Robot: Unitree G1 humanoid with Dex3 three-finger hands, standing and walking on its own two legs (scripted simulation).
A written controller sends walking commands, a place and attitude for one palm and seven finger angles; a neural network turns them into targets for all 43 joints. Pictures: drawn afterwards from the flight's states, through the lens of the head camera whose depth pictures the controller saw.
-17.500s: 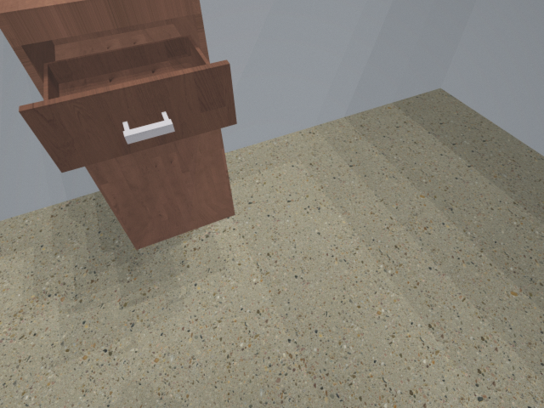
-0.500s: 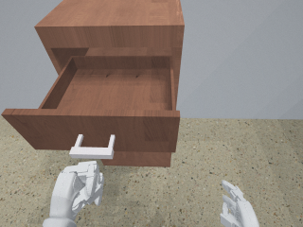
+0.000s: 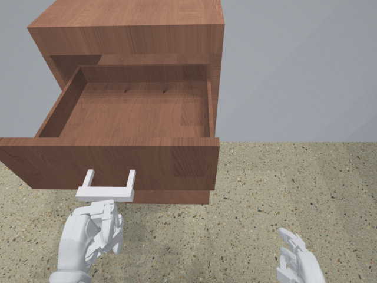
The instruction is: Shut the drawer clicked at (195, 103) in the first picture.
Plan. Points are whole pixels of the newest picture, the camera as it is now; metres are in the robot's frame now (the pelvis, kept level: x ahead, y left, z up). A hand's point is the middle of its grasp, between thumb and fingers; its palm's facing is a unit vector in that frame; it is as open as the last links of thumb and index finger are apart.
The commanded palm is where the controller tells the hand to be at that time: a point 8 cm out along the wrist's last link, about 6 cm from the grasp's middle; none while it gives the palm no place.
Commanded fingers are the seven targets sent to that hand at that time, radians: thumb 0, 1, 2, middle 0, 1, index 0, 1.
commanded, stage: bring the fist close to the handle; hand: left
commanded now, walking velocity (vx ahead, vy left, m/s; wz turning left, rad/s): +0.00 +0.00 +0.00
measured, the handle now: (108, 184) +0.29 +0.17 +0.09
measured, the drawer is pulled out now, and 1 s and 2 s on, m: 0.30 0.22 0.12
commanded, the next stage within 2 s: push the drawer shut in 0.04 s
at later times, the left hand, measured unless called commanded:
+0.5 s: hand (125, 219) +0.22 +0.12 +0.08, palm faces -0.01 -1.00 -0.05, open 3.1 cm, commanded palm +0.22 +0.18 +0.09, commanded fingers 0.00 0.90 0.90 -1.40 -1.60 -1.40 -1.60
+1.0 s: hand (130, 183) +0.29 +0.13 +0.08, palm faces -0.02 -1.00 -0.04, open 3.0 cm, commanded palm +0.28 +0.18 +0.09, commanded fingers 0.00 0.90 0.90 -1.40 -1.60 -1.40 -1.60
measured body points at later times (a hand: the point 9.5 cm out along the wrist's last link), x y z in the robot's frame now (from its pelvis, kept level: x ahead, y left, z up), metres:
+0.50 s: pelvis -0.01 +0.00 +0.00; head +0.03 -0.02 +0.45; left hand +0.22 +0.18 +0.09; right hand +0.17 -0.23 -0.08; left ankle -0.01 +0.10 -0.69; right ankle -0.02 -0.07 -0.69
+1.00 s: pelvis -0.02 +0.00 +0.01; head +0.02 -0.01 +0.46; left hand +0.29 +0.18 +0.09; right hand +0.15 -0.23 -0.08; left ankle -0.01 +0.10 -0.69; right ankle -0.02 -0.07 -0.69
